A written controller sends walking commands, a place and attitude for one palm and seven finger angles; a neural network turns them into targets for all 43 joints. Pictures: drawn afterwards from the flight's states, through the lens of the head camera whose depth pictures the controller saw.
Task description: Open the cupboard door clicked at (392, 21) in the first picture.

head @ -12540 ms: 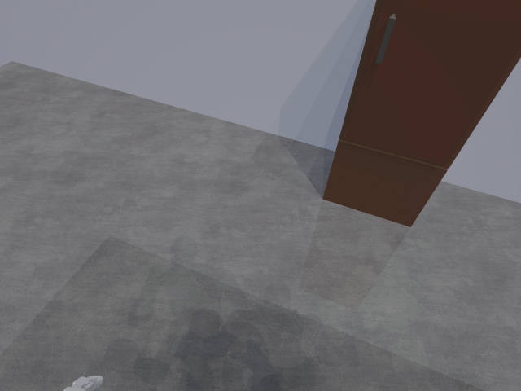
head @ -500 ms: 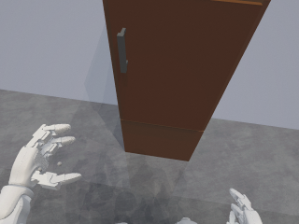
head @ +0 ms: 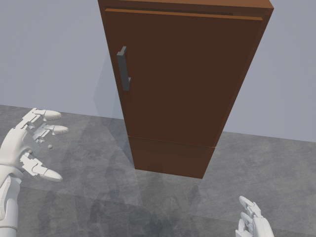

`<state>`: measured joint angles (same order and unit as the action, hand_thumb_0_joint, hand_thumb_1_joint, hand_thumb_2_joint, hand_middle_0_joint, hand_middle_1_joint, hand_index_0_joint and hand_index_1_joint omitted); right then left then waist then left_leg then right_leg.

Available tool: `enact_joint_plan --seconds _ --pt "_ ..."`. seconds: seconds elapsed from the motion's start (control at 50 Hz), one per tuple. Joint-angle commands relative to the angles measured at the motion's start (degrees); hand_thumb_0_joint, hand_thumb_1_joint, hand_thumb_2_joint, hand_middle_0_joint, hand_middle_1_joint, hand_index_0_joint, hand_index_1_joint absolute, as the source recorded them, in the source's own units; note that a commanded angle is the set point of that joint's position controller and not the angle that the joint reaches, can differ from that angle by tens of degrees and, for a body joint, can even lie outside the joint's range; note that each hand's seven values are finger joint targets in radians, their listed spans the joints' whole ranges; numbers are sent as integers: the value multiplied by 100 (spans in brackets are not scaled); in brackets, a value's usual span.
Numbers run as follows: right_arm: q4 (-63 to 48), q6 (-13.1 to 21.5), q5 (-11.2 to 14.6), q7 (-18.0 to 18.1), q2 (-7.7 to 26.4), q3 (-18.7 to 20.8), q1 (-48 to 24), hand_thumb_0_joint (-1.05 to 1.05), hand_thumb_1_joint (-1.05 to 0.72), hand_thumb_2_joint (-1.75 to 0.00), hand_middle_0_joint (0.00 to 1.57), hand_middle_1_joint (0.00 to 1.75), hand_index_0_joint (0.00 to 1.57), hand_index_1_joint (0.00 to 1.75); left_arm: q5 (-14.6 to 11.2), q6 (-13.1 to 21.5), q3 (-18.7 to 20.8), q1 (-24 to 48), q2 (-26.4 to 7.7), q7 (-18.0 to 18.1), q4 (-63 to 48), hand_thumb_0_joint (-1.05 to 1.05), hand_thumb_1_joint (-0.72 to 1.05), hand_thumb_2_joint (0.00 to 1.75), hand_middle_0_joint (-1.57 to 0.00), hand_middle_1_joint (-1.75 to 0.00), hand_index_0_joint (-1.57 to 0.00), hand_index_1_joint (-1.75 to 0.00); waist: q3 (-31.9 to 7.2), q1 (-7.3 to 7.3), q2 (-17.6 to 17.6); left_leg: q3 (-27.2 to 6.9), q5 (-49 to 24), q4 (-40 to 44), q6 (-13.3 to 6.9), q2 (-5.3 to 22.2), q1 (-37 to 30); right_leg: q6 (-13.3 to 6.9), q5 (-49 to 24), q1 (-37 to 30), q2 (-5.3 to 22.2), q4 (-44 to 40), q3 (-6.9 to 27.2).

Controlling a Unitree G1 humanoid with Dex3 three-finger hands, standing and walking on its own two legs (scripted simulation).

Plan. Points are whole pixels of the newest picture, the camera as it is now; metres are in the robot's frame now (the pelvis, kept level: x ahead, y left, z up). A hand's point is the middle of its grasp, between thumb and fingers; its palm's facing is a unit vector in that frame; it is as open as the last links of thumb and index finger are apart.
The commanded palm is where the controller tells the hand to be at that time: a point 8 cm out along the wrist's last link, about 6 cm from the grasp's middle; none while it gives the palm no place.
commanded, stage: raise the hand with hooked fingers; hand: left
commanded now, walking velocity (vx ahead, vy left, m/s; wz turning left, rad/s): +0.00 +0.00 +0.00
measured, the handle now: (125, 69) +0.58 +0.15 +0.11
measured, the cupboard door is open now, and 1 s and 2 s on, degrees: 0 0 0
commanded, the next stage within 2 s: move the hooked fingers beside the handle in 0.60 s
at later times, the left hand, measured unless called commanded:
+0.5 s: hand (51, 143) +0.29 +0.27 +0.11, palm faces -0.02 -1.00 -0.03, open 14.0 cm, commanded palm +0.26 +0.31 +0.12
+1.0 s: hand (61, 126) +0.33 +0.26 +0.12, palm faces -0.10 -1.00 -0.01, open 14.0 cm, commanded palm +0.31 +0.31 +0.12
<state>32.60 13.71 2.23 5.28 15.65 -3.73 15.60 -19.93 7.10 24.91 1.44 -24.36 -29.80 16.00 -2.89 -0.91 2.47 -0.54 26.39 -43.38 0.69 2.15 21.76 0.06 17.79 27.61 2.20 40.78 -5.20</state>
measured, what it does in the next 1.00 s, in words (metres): stands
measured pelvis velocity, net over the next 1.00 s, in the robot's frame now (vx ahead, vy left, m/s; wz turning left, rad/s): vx -0.01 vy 0.01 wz -0.01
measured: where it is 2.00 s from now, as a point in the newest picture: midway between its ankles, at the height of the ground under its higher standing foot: outside the picture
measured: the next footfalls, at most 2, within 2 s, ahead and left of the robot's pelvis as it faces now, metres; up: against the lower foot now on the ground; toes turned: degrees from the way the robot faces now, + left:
none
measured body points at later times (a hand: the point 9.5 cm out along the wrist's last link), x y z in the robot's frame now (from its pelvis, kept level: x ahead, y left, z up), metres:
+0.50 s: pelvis -0.01 +0.00 +0.01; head +0.01 -0.01 +0.45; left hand +0.28 +0.32 +0.12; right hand +0.14 -0.26 -0.07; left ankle -0.04 +0.12 -0.71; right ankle +0.03 -0.12 -0.71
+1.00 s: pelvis -0.01 +0.01 +0.00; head +0.02 +0.01 +0.45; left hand +0.33 +0.31 +0.12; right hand +0.13 -0.24 -0.08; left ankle -0.04 +0.12 -0.71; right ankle +0.03 -0.12 -0.71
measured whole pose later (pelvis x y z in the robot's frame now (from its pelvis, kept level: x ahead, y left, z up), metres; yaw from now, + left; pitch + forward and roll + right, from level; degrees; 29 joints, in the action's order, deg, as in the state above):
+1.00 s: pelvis -0.01 +0.01 +0.00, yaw -1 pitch +5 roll -1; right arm 33.4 12.7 2.2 6.1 16.3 -3.8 16.8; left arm -17.3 8.2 23.4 18.0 -26.2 -32.0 31.5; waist -2.1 0.5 0.6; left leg 0.6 24.4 -41.7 -0.1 1.4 22.6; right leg 0.7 15.2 28.5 2.7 38.6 -3.9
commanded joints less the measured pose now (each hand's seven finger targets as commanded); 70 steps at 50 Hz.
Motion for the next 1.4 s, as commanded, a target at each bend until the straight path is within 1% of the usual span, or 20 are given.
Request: enact_joint_plan --seconds 0.0,0.1,0.2,0.24,0.3,0.42,0.64,0.68,0.74,0.84,0.86,0.9,1.02,1.04,1.08,1.12,1.14,1.16,1.32,1.38 --pt "-786 240 71 155 837 345 -250 0 -90 -90 20 30 20 30 -192 314 633 1638 -1626 -140 -712 0 -50 30 -30 -120 -30 -120 -1145 56 79 37 -2133 740 -145 -255 138 -120 -1582 -1412 -195 -472 254" --pt "-805 160 94 162 881 349 -230 0 -90 -90 20 30 20 30 -176 70 591 1850 -1714 -364 -166 0 -50 30 -30 -120 -30 -120 -1031 44 -88 66 -1952 828 -168 -274 219 -100 -1414 -1443 -151 -622 360" --pt "-909 182 80 70 878 395 -227 0 -90 -90 20 30 20 30 -225 196 724 1610 -1773 -380 -454 0 -50 30 -30 -120 -30 -120 -1385 -91 2 121 -2221 821 -172 -294 120 -114 -1715 -1671 -125 -544 396" --pt "-938 182 51 41 875 386 -225 0 -90 -90 20 30 20 30 -251 260 846 1616 -1873 -311 -538 0 -50 30 -30 -120 -30 -120 -1246 -113 -48 125 -2204 816 -174 -296 179 -135 -1671 -1659 -157 -539 412" --pt "-929 169 64 62 858 403 -204 0 -90 -90 20 30 20 30 -242 355 901 1740 -1859 -183 -529 0 -50 30 -30 -120 -30 -120 -1150 -50 -80 149 -1919 882 -171 -279 224 -100 -1336 -1541 -148 -632 436" --pt "-904 183 87 126 845 377 -234 0 -90 -90 20 30 20 30 -113 395 612 2006 -1709 -157 -581 0 -50 30 -30 -120 -30 -120 -1041 18 359 141 -1616 968 -163 -276 130 -125 -912 -1387 -156 -716 434" --pt "-891 235 62 156 885 324 -244 0 -90 -90 20 30 20 30 -179 286 664 2010 -1766 -268 -374 0 -50 30 -30 -120 -30 -120 -933 -29 85 23 -1690 1038 -136 -271 107 -166 -994 -1359 -241 -659 287" --pt "-885 236 69 152 866 324 -239 0 -90 -90 20 30 20 30 -162 256 593 2033 -1706 -301 -321 0 -50 30 -30 -120 -30 -120 -967 3 218 32 -1692 1042 -133 -270 41 -161 -1023 -1266 -226 -660 275" --pt "-743 175 66 202 931 305 -154 0 -90 -90 20 30 20 30 -93 238 372 2900 -1694 -303 167 0 -50 30 -30 -120 -30 -120 -540 224 -56 -13 -1335 1013 -122 -244 260 -147 -612 -903 -265 -714 276" --pt "-712 213 54 248 932 321 -92 0 -90 -90 20 30 20 30 41 451 83 3889 -1696 -304 86 0 -50 30 -30 -120 -30 -120 -1238 278 409 -43 -1572 907 -110 -275 -71 -189 -839 -949 -249 -558 304" --pt "-702 218 36 239 932 336 -33 0 -90 -90 20 30 20 30 76 504 284 3835 -1934 -281 23 0 -50 30 -30 -120 -30 -120 -1571 186 553 -62 -1774 896 -88 -271 -142 -196 -1020 -1096 -229 -506 297" --pt "-710 201 27 208 918 336 8 0 -90 -90 20 30 20 30 102 522 251 3518 -1805 -255 144 0 -50 30 -30 -120 -30 -120 -1754 148 419 -77 -2206 861 -67 -252 -213 -204 -1429 -1177 -240 -410 229" --pt "-704 20 28 78 969 346 91 0 -90 -90 20 30 20 30 141 301 467 3340 -1905 -87 984 0 -50 30 -30 -120 -30 -120 -1204 102 101 -54 -2191 937 -37 -227 297 -203 -1481 -1040 -210 -397 159" --pt "-769 -9 14 51 973 341 97 0 -90 -90 20 30 20 30 158 288 503 3347 -1971 -73 957 0 -50 30 -30 -120 -30 -120 -1266 33 119 -34 -2306 914 -45 -243 304 -223 -1559 -1141 -222 -364 179" --pt "-813 -55 16 9 934 362 141 0 -90 -90 20 30 20 30 216 298 263 3615 -1760 -32 729 0 -50 30 -30 -120 -30 -120 -1522 106 390 5 -2584 874 -31 -236 127 -203 -1805 -1136 -197 -327 210" --pt "-816 -93 3 -7 946 395 238 0 -90 -90 20 30 20 30 255 379 336 3667 -1862 19 636 0 -50 30 -30 -120 -30 -120 -1728 118 413 7 -2740 826 -16 -210 26 -195 -1883 -1143 -217 -308 225" --pt "-811 -110 -18 -16 957 381 279 0 -90 -90 20 30 20 30 203 436 305 3803 -1819 14 633 0 -50 30 -30 -120 -30 -120 -1738 157 106 1 -2869 782 -37 -206 49 -198 -2053 -1229 -251 -290 232" --pt "-783 -138 -12 -23 976 413 339 0 -90 -90 20 30 20 30 203 489 475 3851 -2011 25 620 0 -50 30 -30 -120 -30 -120 -1854 146 131 11 -2807 773 -43 -200 79 -180 -2065 -1266 -240 -285 256" --pt "-587 -322 -6 16 984 409 485 0 -90 -90 20 30 20 30 352 593 70 4742 -1772 8 1285 0 -50 30 -30 -120 -30 -120 -1745 386 256 39 -2389 741 -91 -230 187 -169 -1890 -992 -219 -303 286" --pt "-537 -411 -1 9 1010 402 541 0 -90 -90 20 30 20 30 416 594 158 4897 -1961 16 1716 0 -50 30 -30 -120 -30 -120 -1702 391 116 44 -2251 705 -105 -234 393 -171 -1855 -1023 -212 -283 302"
